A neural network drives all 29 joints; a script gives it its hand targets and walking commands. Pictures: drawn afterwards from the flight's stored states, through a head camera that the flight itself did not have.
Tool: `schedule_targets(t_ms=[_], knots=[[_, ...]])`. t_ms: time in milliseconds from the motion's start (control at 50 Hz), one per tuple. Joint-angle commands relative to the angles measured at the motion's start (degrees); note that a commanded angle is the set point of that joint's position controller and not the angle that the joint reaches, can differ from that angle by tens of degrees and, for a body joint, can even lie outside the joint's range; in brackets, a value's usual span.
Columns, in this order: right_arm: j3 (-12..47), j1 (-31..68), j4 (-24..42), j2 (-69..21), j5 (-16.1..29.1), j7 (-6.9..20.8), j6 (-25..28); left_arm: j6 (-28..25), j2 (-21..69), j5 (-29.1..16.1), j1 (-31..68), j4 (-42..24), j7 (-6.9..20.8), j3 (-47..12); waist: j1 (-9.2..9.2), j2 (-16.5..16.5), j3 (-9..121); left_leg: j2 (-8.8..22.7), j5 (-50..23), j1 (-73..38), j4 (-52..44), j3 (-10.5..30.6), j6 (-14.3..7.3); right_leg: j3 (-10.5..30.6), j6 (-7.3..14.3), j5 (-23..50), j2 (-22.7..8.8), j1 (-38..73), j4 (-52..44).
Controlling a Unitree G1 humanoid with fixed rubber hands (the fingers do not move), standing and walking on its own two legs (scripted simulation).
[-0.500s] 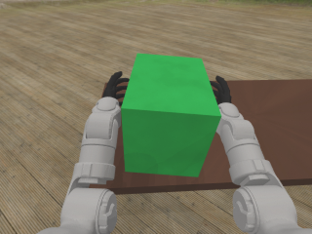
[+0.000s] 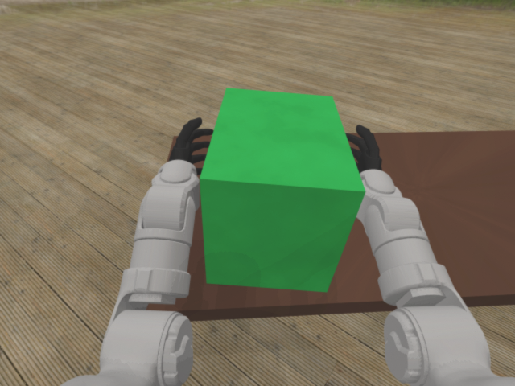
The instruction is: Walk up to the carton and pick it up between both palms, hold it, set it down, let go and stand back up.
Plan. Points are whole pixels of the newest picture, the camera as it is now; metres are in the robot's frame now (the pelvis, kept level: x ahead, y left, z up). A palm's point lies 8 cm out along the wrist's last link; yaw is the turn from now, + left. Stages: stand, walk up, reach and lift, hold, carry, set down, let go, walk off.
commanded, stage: hold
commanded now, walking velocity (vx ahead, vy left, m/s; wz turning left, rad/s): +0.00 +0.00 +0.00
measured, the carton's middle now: (273, 183) +0.40 +0.00 +0.15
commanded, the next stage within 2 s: none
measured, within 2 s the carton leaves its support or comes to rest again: neither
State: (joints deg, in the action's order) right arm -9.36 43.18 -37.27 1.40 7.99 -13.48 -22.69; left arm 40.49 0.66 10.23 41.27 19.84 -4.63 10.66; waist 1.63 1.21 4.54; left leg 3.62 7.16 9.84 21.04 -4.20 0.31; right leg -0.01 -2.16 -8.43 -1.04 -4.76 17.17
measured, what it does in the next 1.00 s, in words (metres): stands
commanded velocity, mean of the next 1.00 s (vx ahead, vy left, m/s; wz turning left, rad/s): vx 0.00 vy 0.00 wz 0.00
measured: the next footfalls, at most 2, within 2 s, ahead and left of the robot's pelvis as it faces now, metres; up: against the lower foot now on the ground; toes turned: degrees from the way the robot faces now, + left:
none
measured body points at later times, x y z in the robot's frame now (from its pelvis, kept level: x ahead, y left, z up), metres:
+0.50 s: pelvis +0.00 +0.00 +0.00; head -0.06 +0.02 +0.45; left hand +0.39 +0.14 +0.20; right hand +0.39 -0.15 +0.19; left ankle +0.05 +0.12 -0.75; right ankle +0.01 -0.14 -0.75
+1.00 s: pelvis +0.00 +0.00 +0.00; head -0.05 +0.02 +0.45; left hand +0.39 +0.14 +0.20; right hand +0.39 -0.15 +0.19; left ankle +0.05 +0.12 -0.75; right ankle +0.01 -0.14 -0.75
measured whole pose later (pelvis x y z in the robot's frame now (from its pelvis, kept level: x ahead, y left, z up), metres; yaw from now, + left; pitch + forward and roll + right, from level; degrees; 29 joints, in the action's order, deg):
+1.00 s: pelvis +0.00 +0.00 +0.00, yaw +0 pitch -4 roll -1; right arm -9.3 43.3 -37.2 1.3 8.0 -13.5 -22.7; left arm 40.5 0.5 10.3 41.3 19.8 -4.5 10.7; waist 1.8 1.2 4.5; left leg 3.6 7.3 9.8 21.0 -4.2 0.3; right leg 0.0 -2.2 -8.6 -1.0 -4.7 17.2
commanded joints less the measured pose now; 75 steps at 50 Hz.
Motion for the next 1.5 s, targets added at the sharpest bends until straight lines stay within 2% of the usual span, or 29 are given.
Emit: schedule_targets(t_ms=[0,540,1480], knots=[[30.14,51.56,18.16,-39.50,11.45,4.48,4.16,-4.51,40.44,-1.24,40.47,-11.12,9.05,-21.17,1.75,-1.72,20.59,-5.26,-4.88,-15.96,-2.01,4.30,-0.09,-3.39,-1.39,3.79,5.27,3.07,-3.33],[30.95,51.28,18.90,-39.76,11.85,4.19,3.99,-4.43,40.43,-1.45,40.37,-11.94,9.06,-21.60,1.90,-1.73,21.08,-5.46,-6.84,-16.59,-1.57,4.30,0.05,-3.41,-1.51,5.47,5.36,3.50,-3.05],[30.57,51.25,17.39,-39.69,11.54,4.29,3.82,-4.47,40.48,-1.41,41.15,-11.29,9.08,-21.58,2.02,-1.85,20.28,-5.44,-5.82,-16.28,-1.96,4.35,-0.01,-3.43,-1.45,4.53,5.29,2.91,-3.05]])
